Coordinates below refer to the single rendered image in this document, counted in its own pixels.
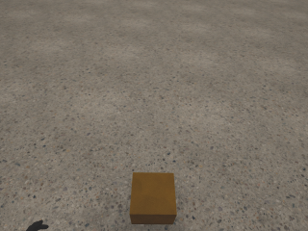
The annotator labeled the carton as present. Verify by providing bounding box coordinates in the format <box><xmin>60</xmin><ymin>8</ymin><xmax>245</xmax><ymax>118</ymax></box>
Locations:
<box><xmin>129</xmin><ymin>172</ymin><xmax>177</xmax><ymax>225</ymax></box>

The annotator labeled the robot left hand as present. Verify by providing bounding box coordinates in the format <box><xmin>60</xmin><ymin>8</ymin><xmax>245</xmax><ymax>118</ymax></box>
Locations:
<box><xmin>26</xmin><ymin>220</ymin><xmax>49</xmax><ymax>231</ymax></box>

